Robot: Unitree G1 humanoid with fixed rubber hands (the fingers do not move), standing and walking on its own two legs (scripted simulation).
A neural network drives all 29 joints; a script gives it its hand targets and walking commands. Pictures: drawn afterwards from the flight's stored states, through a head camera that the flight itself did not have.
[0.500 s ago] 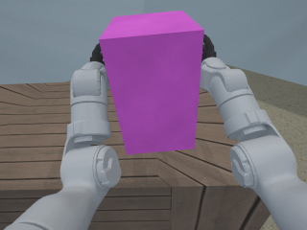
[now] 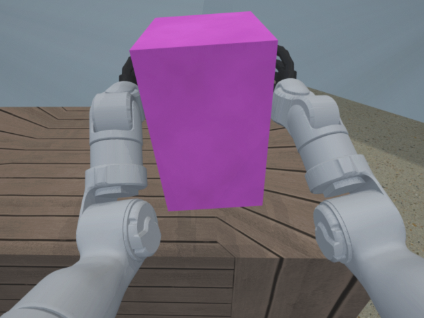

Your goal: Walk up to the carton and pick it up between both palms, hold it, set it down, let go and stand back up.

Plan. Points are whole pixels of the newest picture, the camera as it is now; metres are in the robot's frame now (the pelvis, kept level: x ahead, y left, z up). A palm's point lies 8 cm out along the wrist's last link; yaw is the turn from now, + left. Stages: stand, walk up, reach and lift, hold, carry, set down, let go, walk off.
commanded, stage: hold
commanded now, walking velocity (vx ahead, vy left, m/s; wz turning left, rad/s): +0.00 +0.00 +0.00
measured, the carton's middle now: (209, 112) +0.37 +0.00 +0.27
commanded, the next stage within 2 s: set down in 1.48 s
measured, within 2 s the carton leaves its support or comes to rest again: neither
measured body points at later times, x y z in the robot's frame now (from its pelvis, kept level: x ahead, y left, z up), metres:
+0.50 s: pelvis +0.01 +0.00 +0.00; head -0.08 +0.02 +0.44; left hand +0.40 +0.13 +0.30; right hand +0.39 -0.13 +0.30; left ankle -0.01 +0.13 -0.74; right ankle +0.05 -0.11 -0.74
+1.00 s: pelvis +0.00 +0.00 +0.00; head -0.08 +0.02 +0.44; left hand +0.40 +0.13 +0.31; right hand +0.38 -0.13 +0.31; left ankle -0.01 +0.13 -0.74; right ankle +0.05 -0.11 -0.74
